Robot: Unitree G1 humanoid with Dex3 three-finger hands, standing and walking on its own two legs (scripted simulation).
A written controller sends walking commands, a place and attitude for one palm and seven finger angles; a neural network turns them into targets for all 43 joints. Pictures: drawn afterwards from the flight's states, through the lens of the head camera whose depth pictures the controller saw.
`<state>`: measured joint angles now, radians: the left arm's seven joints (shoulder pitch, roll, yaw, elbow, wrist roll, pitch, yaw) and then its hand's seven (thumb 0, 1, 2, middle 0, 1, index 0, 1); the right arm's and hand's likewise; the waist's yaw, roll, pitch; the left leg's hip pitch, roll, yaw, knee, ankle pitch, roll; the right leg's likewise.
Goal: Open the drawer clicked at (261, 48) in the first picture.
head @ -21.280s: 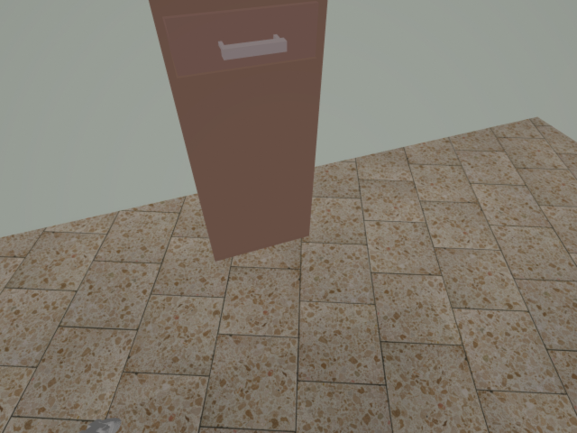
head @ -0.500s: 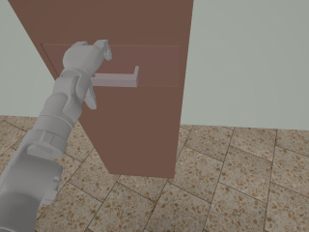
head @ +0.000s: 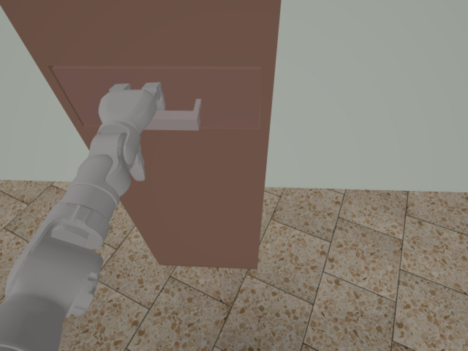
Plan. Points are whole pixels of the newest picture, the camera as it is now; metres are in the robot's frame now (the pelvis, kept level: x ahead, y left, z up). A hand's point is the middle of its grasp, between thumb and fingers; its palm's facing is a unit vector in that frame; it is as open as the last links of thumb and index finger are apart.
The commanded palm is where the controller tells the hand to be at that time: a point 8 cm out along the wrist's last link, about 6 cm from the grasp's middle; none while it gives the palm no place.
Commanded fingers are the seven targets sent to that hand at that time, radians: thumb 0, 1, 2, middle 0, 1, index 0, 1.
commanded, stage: lower the fingers behind the handle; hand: left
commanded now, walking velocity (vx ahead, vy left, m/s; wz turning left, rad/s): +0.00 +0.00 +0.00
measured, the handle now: (158, 111) +0.52 +0.16 +0.13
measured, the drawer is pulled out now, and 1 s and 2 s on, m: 0.00 0.00 0.02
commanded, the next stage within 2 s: close the thumb around the handle in 0.58 s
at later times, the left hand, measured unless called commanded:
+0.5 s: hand (147, 140) +0.46 +0.17 +0.11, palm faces +0.01 -0.04 -1.00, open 13.9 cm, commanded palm +0.44 +0.18 +0.17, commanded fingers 0.00 -0.50 0.30 -0.30 -1.20 -0.30 -1.20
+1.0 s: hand (150, 139) +0.47 +0.16 +0.11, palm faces -0.02 -0.04 -1.00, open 11.0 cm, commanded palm +0.45 +0.17 +0.17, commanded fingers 0.00 0.45 0.71 -0.37 -1.30 -0.37 -1.30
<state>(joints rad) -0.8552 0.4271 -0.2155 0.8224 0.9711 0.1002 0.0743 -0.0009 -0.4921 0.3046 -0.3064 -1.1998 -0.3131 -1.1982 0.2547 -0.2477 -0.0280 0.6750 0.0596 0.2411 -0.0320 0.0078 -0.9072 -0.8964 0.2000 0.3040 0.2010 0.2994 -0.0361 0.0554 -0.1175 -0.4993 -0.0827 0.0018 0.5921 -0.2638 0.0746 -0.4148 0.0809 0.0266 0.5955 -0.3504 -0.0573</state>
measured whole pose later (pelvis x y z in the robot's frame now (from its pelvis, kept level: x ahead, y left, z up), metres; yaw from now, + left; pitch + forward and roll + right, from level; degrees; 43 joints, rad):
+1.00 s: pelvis +0.00 -0.01 +0.00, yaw +0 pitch +10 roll +0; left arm -0.81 0.43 -0.19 0.80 0.97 0.04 0.07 0.00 -0.05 0.49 -0.34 -1.24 -0.34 -1.25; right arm 0.25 -0.25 -0.03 0.65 0.06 0.24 -0.05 0.01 -0.91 -0.90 0.20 0.30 0.20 0.30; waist -0.05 0.05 -0.12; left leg -0.51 -0.07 0.00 0.61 -0.28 0.07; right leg -0.42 0.09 0.02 0.61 -0.36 -0.07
